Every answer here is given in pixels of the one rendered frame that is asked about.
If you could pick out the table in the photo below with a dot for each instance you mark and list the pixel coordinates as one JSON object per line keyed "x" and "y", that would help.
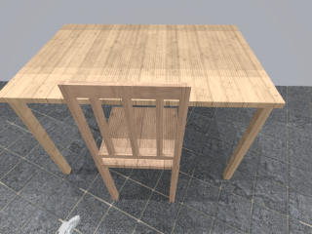
{"x": 215, "y": 58}

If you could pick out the robot left hand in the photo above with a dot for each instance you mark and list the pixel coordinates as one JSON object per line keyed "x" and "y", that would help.
{"x": 69, "y": 226}

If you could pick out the chair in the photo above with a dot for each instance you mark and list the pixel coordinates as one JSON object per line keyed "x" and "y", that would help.
{"x": 133, "y": 137}

